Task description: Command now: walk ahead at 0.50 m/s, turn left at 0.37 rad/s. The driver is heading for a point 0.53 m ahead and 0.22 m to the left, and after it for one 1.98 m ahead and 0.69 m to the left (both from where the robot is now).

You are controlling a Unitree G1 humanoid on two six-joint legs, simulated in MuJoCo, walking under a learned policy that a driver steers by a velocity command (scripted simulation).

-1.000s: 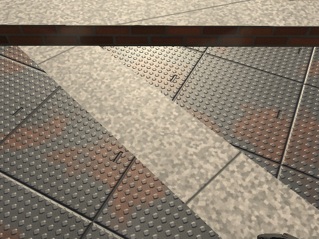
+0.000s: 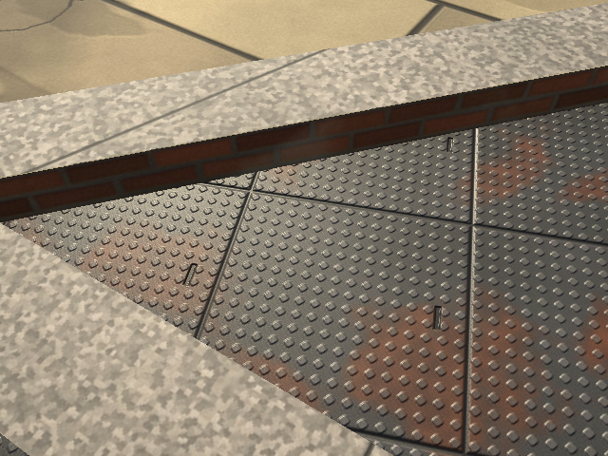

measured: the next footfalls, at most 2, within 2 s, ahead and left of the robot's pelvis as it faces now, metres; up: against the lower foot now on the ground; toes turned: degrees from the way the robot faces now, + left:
left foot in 0.08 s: +0.21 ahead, +0.08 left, +0.00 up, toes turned +6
right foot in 0.60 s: +0.53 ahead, -0.04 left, +0.00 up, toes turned +22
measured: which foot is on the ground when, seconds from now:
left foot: up 0.00-0.06, down 0.08-0.60, up 0.62-1.00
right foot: down 0.00-0.10, up 0.12-0.58, down 0.60-1.00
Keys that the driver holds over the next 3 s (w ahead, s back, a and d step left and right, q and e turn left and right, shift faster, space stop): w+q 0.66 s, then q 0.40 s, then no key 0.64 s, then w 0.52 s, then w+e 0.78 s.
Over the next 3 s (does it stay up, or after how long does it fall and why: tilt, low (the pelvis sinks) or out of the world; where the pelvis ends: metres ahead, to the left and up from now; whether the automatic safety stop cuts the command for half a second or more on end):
stays up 0.97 0.47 -0.01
